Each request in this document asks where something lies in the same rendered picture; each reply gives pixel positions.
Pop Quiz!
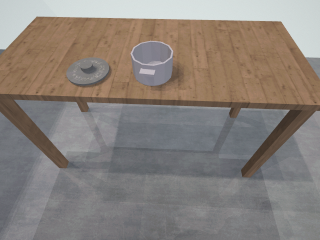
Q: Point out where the knob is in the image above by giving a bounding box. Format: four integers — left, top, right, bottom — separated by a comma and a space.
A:
80, 61, 94, 72

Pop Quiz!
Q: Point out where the table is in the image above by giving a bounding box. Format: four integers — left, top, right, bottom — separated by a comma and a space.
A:
0, 16, 320, 178

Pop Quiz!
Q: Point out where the pot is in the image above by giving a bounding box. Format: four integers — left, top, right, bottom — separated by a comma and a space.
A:
130, 41, 174, 86

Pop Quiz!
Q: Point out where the lid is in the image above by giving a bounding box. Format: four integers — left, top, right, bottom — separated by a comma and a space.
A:
66, 57, 110, 86

